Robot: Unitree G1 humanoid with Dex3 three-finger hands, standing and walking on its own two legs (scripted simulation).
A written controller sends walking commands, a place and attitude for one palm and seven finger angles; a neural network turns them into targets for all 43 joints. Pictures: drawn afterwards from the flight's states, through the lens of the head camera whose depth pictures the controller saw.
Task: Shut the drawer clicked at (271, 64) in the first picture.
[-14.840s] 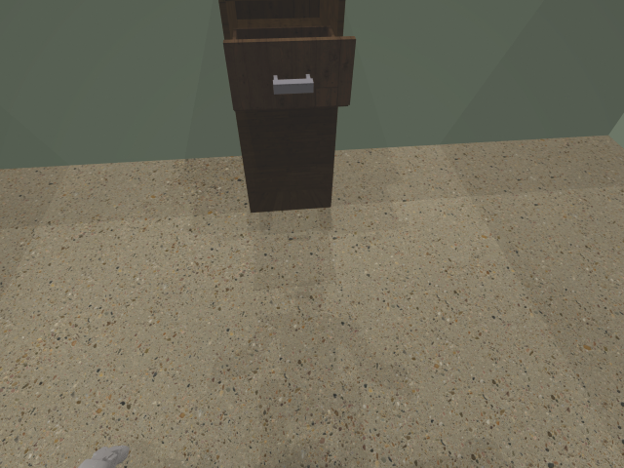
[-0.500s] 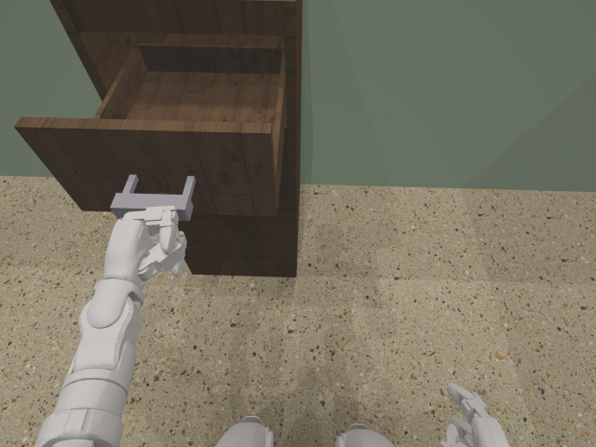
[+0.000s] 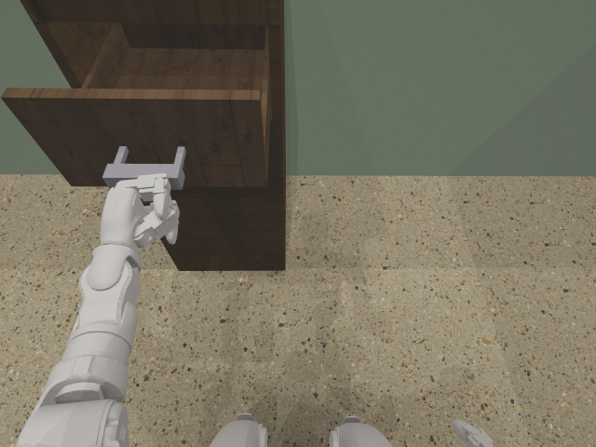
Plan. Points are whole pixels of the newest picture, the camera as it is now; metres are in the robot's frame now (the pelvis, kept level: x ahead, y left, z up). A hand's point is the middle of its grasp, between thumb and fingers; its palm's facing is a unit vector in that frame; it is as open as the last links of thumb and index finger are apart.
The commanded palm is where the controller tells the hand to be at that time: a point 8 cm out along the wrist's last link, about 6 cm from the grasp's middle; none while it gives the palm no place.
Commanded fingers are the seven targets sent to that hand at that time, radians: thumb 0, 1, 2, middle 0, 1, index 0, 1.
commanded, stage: push the drawer shut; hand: left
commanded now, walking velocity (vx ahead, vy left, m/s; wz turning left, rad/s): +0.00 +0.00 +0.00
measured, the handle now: (148, 164) +0.49 +0.22 +0.07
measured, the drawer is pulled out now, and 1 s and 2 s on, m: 0.18 0.05 0.00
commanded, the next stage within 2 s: pull the fist back off the drawer in 1.84 s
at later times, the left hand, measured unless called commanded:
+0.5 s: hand (181, 182) +0.46 +0.17 +0.06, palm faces +0.01 -1.00 -0.04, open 3.3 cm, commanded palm +0.45 +0.22 +0.07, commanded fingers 0.00 0.90 0.90 -1.40 -1.60 -1.40 -1.60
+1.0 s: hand (189, 148) +0.53 +0.17 +0.06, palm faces +0.02 -1.00 -0.04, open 3.4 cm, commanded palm +0.51 +0.22 +0.07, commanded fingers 0.00 0.90 0.90 -1.40 -1.60 -1.40 -1.60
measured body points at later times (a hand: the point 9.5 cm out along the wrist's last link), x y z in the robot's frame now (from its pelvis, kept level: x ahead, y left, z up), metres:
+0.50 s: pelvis -0.01 +0.00 -0.01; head +0.09 +0.00 +0.43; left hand +0.46 +0.23 +0.06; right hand +0.04 -0.26 -0.13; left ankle +0.02 +0.10 -0.68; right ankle +0.01 -0.10 -0.68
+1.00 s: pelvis +0.00 +0.00 -0.02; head +0.13 +0.01 +0.41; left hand +0.52 +0.22 +0.07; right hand -0.01 -0.26 -0.13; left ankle +0.02 +0.10 -0.68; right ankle +0.01 -0.10 -0.68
